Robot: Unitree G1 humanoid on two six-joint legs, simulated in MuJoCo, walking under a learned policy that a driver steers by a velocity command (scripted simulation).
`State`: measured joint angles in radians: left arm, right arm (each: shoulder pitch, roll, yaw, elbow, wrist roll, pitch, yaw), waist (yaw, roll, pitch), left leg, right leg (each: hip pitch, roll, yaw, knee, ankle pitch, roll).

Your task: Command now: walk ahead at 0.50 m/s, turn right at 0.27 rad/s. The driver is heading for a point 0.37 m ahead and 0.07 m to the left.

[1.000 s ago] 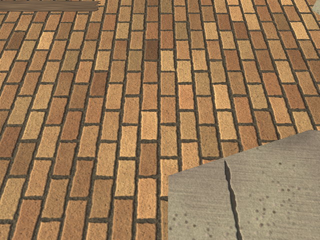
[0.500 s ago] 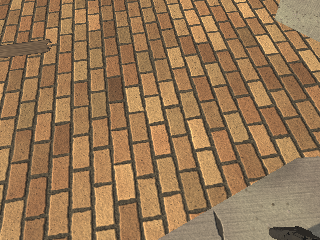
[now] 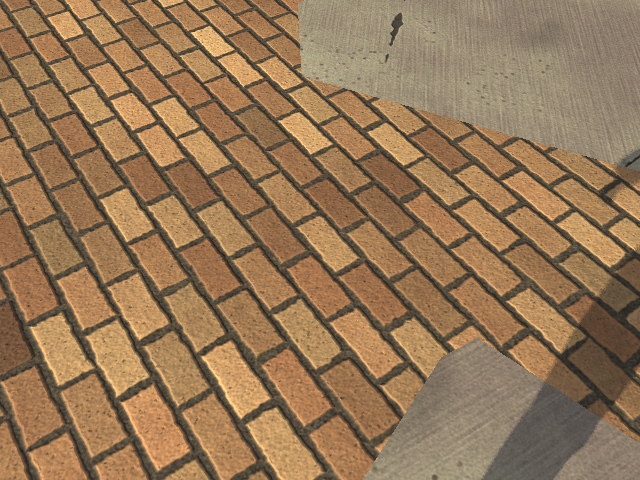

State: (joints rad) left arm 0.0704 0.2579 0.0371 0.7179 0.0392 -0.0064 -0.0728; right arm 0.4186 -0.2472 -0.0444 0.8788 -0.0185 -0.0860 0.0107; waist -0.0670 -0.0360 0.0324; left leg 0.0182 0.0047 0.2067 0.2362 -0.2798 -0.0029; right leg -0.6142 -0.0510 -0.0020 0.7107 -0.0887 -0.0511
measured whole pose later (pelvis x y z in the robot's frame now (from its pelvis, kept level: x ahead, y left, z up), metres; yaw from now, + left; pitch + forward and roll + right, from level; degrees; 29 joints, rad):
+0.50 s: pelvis +0.25 -0.04 +0.00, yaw +1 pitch +0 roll -1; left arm 0.36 0.22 0.02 0.95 0.01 -0.08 0.00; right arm 0.18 -0.23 -0.03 0.84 -0.03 -0.02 0.02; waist 0.03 0.05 0.05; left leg -0.55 0.05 0.04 0.68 -0.08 0.03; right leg 0.00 0.07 -0.11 0.26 -0.28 -0.07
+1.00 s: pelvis +0.32 -0.03 +0.00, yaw +1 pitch -1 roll +0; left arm 0.29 0.17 0.00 1.09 0.01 0.00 0.03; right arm 0.24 -0.20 -0.01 1.00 -0.01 0.01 -0.01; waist -0.02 0.02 0.01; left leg -0.26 -0.02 0.07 0.39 -0.11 0.05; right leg -0.16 0.00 0.00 0.43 -0.25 0.00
